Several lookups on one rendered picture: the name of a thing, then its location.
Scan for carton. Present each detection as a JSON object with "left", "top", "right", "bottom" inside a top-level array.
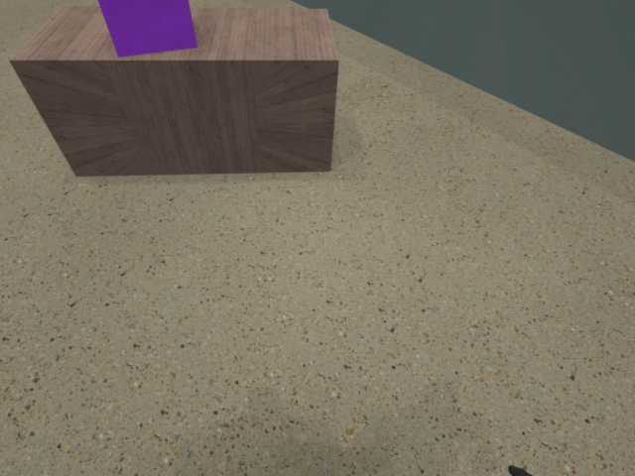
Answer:
[{"left": 98, "top": 0, "right": 197, "bottom": 58}]

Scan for pedestal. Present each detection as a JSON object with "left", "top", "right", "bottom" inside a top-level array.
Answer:
[{"left": 9, "top": 6, "right": 339, "bottom": 177}]

